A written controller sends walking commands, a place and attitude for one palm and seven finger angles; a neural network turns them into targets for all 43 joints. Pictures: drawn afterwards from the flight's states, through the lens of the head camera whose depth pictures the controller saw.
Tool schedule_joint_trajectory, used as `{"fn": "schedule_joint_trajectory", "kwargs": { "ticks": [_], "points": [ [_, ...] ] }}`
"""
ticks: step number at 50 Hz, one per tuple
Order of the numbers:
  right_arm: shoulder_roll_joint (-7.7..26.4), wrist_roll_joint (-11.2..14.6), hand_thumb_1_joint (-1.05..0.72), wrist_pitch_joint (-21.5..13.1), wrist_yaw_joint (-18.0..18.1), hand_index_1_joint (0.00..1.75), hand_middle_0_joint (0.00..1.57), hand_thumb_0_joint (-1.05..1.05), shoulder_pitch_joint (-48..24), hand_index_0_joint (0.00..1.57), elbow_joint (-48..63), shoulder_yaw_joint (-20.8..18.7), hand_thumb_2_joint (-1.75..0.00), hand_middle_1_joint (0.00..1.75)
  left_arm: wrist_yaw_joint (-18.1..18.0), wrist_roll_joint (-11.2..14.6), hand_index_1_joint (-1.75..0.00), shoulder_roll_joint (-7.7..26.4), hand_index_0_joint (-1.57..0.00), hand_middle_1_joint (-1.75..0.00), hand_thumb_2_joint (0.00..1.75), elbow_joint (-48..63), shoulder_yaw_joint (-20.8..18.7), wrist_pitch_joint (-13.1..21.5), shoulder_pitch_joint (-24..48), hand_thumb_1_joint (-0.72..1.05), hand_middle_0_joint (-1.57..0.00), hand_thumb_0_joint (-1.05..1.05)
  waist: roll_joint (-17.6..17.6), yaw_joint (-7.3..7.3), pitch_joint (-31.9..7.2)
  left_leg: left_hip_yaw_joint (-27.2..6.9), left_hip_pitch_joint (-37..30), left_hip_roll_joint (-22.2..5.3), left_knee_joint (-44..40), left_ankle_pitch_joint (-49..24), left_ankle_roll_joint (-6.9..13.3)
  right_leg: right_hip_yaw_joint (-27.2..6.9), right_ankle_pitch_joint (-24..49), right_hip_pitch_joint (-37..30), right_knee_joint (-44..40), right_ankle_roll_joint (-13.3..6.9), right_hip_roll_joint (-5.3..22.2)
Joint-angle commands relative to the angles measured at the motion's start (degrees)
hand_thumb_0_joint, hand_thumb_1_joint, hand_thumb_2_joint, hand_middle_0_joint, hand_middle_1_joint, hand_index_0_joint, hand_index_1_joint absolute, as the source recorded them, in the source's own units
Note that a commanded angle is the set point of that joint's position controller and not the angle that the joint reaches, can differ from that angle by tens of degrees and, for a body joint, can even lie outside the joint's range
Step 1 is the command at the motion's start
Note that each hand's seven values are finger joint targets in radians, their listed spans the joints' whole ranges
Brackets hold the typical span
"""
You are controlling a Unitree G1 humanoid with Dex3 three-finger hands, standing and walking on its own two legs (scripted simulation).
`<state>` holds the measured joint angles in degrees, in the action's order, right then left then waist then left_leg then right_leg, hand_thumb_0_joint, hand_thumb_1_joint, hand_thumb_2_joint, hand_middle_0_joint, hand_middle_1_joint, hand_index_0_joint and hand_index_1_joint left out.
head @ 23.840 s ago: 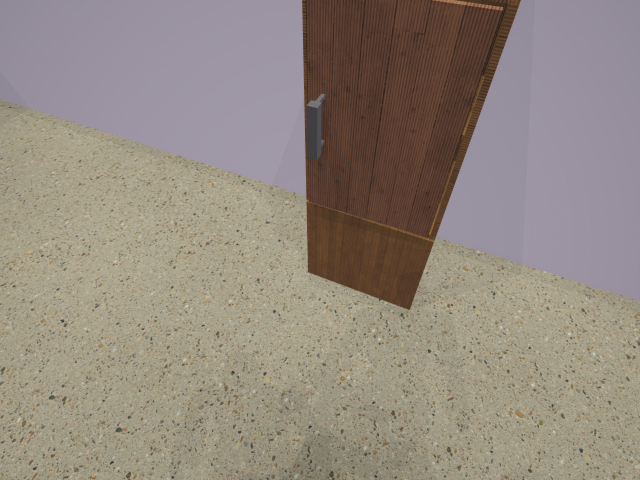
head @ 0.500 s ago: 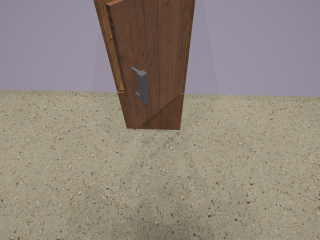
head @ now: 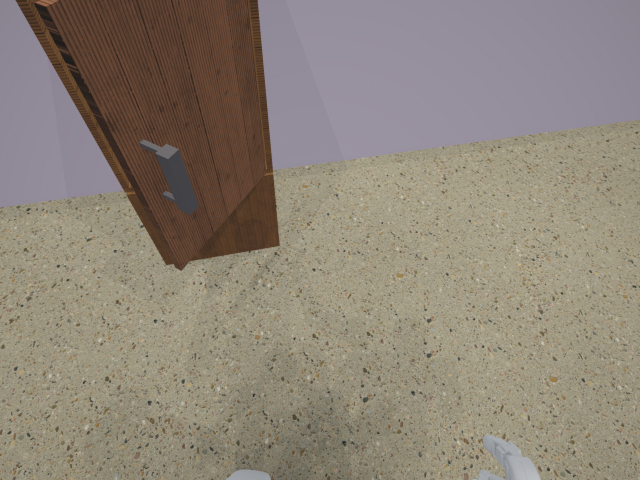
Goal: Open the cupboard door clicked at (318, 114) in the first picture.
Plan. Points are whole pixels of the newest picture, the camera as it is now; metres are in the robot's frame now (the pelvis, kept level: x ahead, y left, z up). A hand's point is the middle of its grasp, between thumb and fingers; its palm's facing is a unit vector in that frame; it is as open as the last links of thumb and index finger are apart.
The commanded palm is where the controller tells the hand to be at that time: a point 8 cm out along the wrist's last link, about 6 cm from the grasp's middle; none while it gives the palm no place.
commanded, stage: walk to a spot facing it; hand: left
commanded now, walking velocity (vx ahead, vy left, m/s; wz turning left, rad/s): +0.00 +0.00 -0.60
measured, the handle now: (168, 177) +0.57 +0.33 -0.05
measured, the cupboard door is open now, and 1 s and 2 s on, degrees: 49 49 49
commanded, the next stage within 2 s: none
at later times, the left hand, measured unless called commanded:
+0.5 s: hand (222, 431) +0.19 +0.16 -0.17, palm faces -0.33 -0.90 -0.28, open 7.4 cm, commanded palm none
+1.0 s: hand (326, 350) +0.32 +0.02 -0.16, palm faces -0.66 -0.72 -0.23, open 7.4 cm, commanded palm none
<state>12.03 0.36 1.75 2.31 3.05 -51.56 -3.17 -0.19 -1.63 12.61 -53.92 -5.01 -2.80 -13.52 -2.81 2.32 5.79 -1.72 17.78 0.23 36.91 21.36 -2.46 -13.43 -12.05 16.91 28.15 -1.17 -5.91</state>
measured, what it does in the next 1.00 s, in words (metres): walks ahead, turning right: left foot, then right foot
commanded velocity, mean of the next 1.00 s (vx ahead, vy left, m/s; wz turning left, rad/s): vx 0.13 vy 0.00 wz -0.60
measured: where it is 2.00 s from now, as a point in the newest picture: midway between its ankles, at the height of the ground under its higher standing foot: (462, 420)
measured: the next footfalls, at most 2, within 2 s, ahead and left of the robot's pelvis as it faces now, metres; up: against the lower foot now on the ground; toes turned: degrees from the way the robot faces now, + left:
left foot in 0.04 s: +0.03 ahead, +0.14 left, +0.00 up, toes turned -3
right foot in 0.36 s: +0.02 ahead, -0.14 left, +0.00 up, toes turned -17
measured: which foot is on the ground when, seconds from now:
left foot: up 0.00-0.02, down 0.04-0.36, up 0.38-0.64, down 0.66-1.00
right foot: down 0.00-0.02, up 0.04-0.34, down 0.36-0.64, up 0.66-0.98, down 1.00-1.00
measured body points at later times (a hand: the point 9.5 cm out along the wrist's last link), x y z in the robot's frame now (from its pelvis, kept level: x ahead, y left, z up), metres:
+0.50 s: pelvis +0.02 -0.01 -0.01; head +0.08 -0.04 +0.43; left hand +0.20 +0.21 -0.15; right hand -0.02 -0.29 -0.15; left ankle +0.03 +0.13 -0.68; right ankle -0.01 -0.13 -0.74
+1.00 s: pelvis +0.09 -0.06 -0.01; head +0.12 -0.09 +0.43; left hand +0.35 +0.06 -0.14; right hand -0.10 -0.24 -0.16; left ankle +0.12 +0.11 -0.74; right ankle +0.03 -0.16 -0.74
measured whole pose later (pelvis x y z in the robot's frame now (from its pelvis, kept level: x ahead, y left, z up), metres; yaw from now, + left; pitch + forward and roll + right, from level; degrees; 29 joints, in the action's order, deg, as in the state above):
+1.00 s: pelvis +0.09 -0.06 -0.01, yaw -39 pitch +2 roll +0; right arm 13.1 -2.0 -1.0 0.4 23.0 -54.3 -1.9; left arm 4.6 -1.9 15.1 -50.4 -4.1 -1.8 -6.6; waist 0.7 -2.9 3.4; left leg 13.1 8.7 -10.8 32.0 22.9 -4.9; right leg 6.0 -20.1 20.1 34.1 -0.7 2.4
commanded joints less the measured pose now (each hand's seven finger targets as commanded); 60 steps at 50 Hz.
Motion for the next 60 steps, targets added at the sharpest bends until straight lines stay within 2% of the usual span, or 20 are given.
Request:
{"fn": "schedule_joint_trajectory", "kwargs": {
  "ticks": [1, 3, 8, 15, 16, 18, 20, 30, 31, 32, 33, 35, 39, 46, 48, 49, 50, 51, 55, 60],
  "points": [
    [14.46, -1.56, -0.90, -2.50, 1.01, 0.30, 0.20, 0.00, 10.01, 0.20, 2.10, -3.14, -0.90, 0.30, 0.15, 1.57, -0.30, 5.40, -0.20, -0.30, 0.90, 6.63, -1.33, 0.75, 1.74, 0.90, -0.20, 0.00, 19.81, -4.63, -8.77, -21.47, -21.07, -22.42, -23.24, -9.23, 7.67, 2.43, -14.99, 17.92, 14.45, 1.44, -0.44],
    [14.35, -2.16, -0.90, -1.87, 1.11, 0.30, 0.20, 0.00, 7.76, 0.20, 4.10, -2.49, -0.90, 0.30, 0.81, 0.59, -0.30, 8.19, -0.20, -0.30, 0.90, 8.23, -1.58, 0.93, 4.41, 0.90, -0.20, 0.00, 11.58, -3.37, -5.14, -21.30, -8.99, -28.46, -22.23, -16.46, 14.45, 7.59, -20.97, 15.66, 31.82, 4.04, 4.65],
    [10.51, -2.65, -0.90, -2.21, 0.81, 0.30, 0.20, 0.00, 6.40, 0.20, 4.58, -1.47, -0.90, 0.30, 2.31, 0.40, -0.30, 5.82, -0.20, -0.30, 0.90, 7.54, -1.03, 0.32, 4.58, 0.90, -0.20, 0.00, 15.21, -1.85, -5.35, 0.59, -12.24, -16.49, -14.21, -39.12, 9.28, 14.25, -15.04, 14.69, 31.05, 4.88, 6.20],
    [13.46, -2.13, -0.90, -1.71, -0.28, 0.30, 0.20, 0.00, 11.07, 0.20, 3.21, -2.47, -0.90, 0.30, 2.59, 0.67, -0.30, 6.49, -0.20, -0.30, 0.90, 7.89, -0.30, 0.97, 4.84, 0.90, -0.20, 0.00, 14.21, -2.43, -7.61, 5.52, -10.52, -17.55, -6.56, -38.28, 5.82, 19.49, -6.27, -1.44, 7.01, 2.00, 4.84],
    [13.51, -1.71, -0.90, -1.71, -0.40, 0.30, 0.20, 0.00, 10.08, 0.20, 3.62, -2.61, -0.90, 0.30, 2.42, 0.57, -0.30, 8.06, -0.20, -0.30, 0.90, 6.75, -0.80, 1.29, 0.91, 0.90, -0.20, 0.00, 10.79, -0.09, -9.30, 7.24, -6.32, -15.95, -0.23, -33.96, 3.69, 18.27, 2.91, -9.54, -0.26, 0.94, 5.44],
    [6.89, -0.48, -0.90, -1.48, -0.74, 0.30, 0.20, 0.00, 5.57, 0.20, 8.24, -0.99, -0.90, 0.30, 0.58, 0.12, -0.30, 19.43, -0.20, -0.30, 0.90, 4.17, -3.21, 2.11, -7.76, 0.90, -0.20, 0.00, -16.49, 4.36, -12.97, 10.29, 15.29, -3.38, 25.38, 16.71, -1.78, -12.10, 42.59, -23.04, -6.00, -10.59, 29.19],
    [7.34, -0.26, -0.90, -1.08, -0.51, 0.30, 0.20, 0.00, 4.68, 0.20, 7.72, -0.77, -0.90, 0.30, -0.33, 0.63, -0.30, 17.63, -0.20, -0.30, 0.90, 4.99, -2.85, 1.45, -4.39, 0.90, -0.20, 0.00, -10.09, 2.86, -7.92, 1.63, 19.23, -6.43, 31.09, 14.00, -0.81, -8.78, 28.92, -17.44, -5.97, -14.35, 26.64],
    [6.20, -0.76, -0.90, -1.29, -0.74, 0.30, 0.20, 0.00, 14.74, 0.20, 2.55, -1.04, -0.90, 0.30, 0.00, 0.32, -0.30, 13.05, -0.20, -0.30, 0.90, 8.23, -1.57, 0.74, 7.20, 0.90, -0.20, 0.00, -4.86, -5.82, -7.69, 5.91, -8.48, -1.21, -3.69, -6.15, -1.50, -4.78, 3.09, 5.45, -3.39, -5.35, 14.12],
    [9.06, -1.08, -0.90, -1.94, -0.32, 0.30, 0.20, 0.00, 17.96, 0.20, 1.68, -1.44, -0.90, 0.30, 0.33, 0.68, -0.30, 10.38, -0.20, -0.30, 0.90, 8.88, -1.01, 0.55, 7.80, 0.90, -0.20, 0.00, 1.96, -7.22, -8.25, 1.20, -14.95, -5.53, -12.35, -3.38, -0.22, -1.99, -8.17, 11.53, 0.81, -2.65, 9.84],
    [15.58, -2.40, -0.90, -2.62, -0.15, 0.30, 0.20, 0.00, 20.29, 0.20, 1.45, -2.72, -0.90, 0.30, 1.00, 1.23, -0.30, 6.05, -0.20, -0.30, 0.90, 9.90, -0.07, 0.23, 6.36, 0.90, -0.20, 0.00, 20.90, -7.76, -8.53, -18.64, -18.10, -20.85, -23.32, 11.64, 4.81, 7.07, -22.57, 20.63, 16.98, 1.00, 1.12],
    [18.48, -2.58, -0.90, -2.85, 0.10, 0.30, 0.20, 0.00, 21.45, 0.20, 2.08, -3.18, -0.90, 0.30, 1.35, 0.66, -0.30, 7.11, -0.20, -0.30, 0.90, 11.41, -0.13, 0.40, 8.56, 0.90, -0.20, 0.00, 22.35, -8.15, -7.93, -29.94, -13.92, -30.42, -28.32, 18.26, 9.97, 9.84, -25.12, 22.30, 28.89, 2.02, 3.14],
    [15.97, -3.01, -0.90, -3.52, -0.21, 0.30, 0.20, 0.00, 16.13, 0.20, 4.25, -2.35, -0.90, 0.30, 2.80, -0.09, -0.30, 7.87, -0.20, -0.30, 0.90, 11.11, -1.35, 1.30, 9.83, 0.90, -0.20, 0.00, 9.12, -5.40, -4.31, -24.58, -5.76, -27.78, -29.51, 18.88, 12.05, 9.70, -17.35, 20.43, 37.60, 2.00, 7.17],
    [11.20, -2.82, -0.90, -4.42, -0.29, 0.30, 0.20, 0.00, 14.94, 0.20, 2.84, -0.90, -0.90, 0.30, 4.46, -0.07, -0.30, 4.54, -0.20, -0.30, 0.90, 9.08, -0.51, 1.31, 9.39, 0.90, -0.20, 0.00, 14.79, -3.67, -2.48, -1.78, -9.33, -18.22, -24.46, -2.48, 6.96, 15.04, -8.85, 19.68, 32.29, 3.25, 9.43],
    [12.51, -2.74, -0.90, -4.36, -1.23, 0.30, 0.20, 0.00, 21.13, 0.20, 0.17, -1.81, -0.90, 0.30, 4.71, 0.18, -0.30, 3.58, -0.20, -0.30, 0.90, 9.38, 0.66, 2.45, 13.27, 0.90, -0.20, 0.00, 13.31, -6.24, -5.94, 7.87, -12.67, -20.34, -18.29, -13.76, 6.48, 21.86, -10.70, 6.85, 10.03, 1.95, 7.25],
    [12.15, -2.45, -0.90, -4.18, -1.59, 0.30, 0.20, 0.00, 18.44, 0.20, 0.59, -1.70, -0.90, 0.30, 4.26, 0.02, -0.30, 5.42, -0.20, -0.30, 0.90, 6.74, -0.17, 2.70, 5.53, 0.90, -0.20, 0.00, 9.32, -1.66, -7.22, 11.87, -5.27, -17.78, -8.25, -11.04, 3.94, 22.68, -5.29, -7.52, 1.33, 0.13, 5.19],
    [10.24, -1.65, -0.90, -4.29, -2.03, 0.30, 0.20, 0.00, 15.76, 0.20, 1.83, -1.20, -0.90, 0.30, 3.60, -0.19, -0.30, 10.06, -0.20, -0.30, 0.90, 3.86, -1.44, 3.32, -3.58, 0.90, -0.20, 0.00, -0.23, 3.33, -10.69, 16.50, 6.46, -13.98, 5.36, -10.20, 1.46, 14.12, -10.14, -23.43, -3.09, -3.08, 10.33],
    [5.27, -0.65, -0.90, -4.48, -2.55, 0.30, 0.20, 0.00, 9.78, 0.20, 5.86, 0.16, -0.90, 0.30, 2.38, -0.22, -0.30, 18.14, -0.20, -0.30, 0.90, 1.25, -3.63, 3.87, -12.96, 0.90, -0.20, 0.00, -20.66, 7.91, -12.21, 17.99, 25.57, -4.74, 24.93, 16.10, -1.54, -14.69, -10.51, -33.13, -11.40, -10.64, 27.54],
    [8.33, -1.07, -0.90, -4.39, -2.10, 0.30, 0.20, 0.00, 5.89, 0.20, 7.12, -0.27, -0.90, 0.30, 1.32, 1.02, -0.30, 19.25, -0.20, -0.30, 0.90, 0.63, -3.81, 3.81, -14.30, 0.90, -0.20, 0.00, -14.52, 8.28, -10.32, 5.74, 30.45, -6.32, 33.27, 15.98, -0.77, -21.02, -7.99, -29.45, -14.45, -14.41, 30.51],
    [7.29, -1.75, -0.90, -3.94, -2.39, 0.30, 0.20, 0.00, 7.16, 0.20, 3.91, -1.01, -0.90, 0.30, 0.27, 0.49, -0.30, 10.72, -0.20, -0.30, 0.90, 4.24, -1.41, 4.73, 0.07, 0.90, -0.20, 0.00, -8.06, -0.63, -3.53, 2.67, 20.01, -9.85, 25.79, 2.64, -1.95, -3.16, 2.66, -10.15, -13.43, -11.22, 22.17],
    [4.16, -1.68, -0.90, -3.91, -3.43, 0.30, 0.20, 0.00, 8.08, 0.20, 3.18, -0.77, -0.90, 0.30, 1.18, 0.20, -0.30, 11.38, -0.20, -0.30, 0.90, 3.04, -1.68, 5.65, 0.56, 0.90, -0.20, 0.00, -5.01, -2.50, -3.71, 6.68, 8.16, -5.21, 7.21, -5.88, -2.11, 1.99, 0.63, -3.86, -13.12, -9.53, 17.33]
  ]
}}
